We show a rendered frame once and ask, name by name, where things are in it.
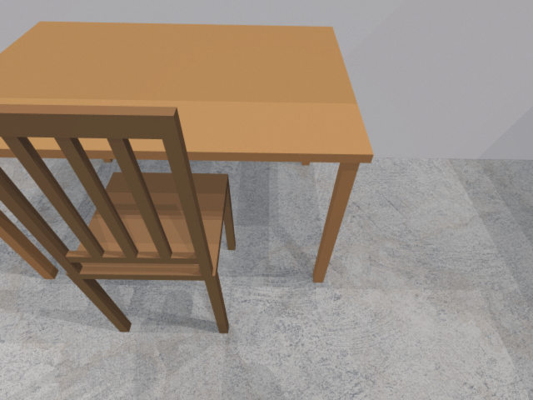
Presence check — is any table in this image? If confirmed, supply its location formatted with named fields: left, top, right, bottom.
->
left=0, top=22, right=374, bottom=283

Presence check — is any chair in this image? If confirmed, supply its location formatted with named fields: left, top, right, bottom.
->
left=0, top=104, right=236, bottom=333

